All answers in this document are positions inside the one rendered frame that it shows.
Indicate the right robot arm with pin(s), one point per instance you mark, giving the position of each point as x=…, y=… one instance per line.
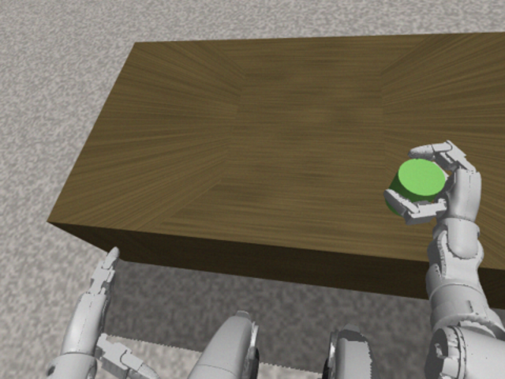
x=468, y=338

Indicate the can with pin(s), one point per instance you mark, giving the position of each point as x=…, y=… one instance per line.
x=418, y=180

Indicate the left robot arm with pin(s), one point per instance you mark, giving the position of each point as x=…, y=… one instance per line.
x=72, y=366

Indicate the left robot hand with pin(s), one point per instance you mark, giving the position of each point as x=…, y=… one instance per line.
x=84, y=333

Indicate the right robot hand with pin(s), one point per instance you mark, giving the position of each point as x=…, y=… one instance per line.
x=459, y=198

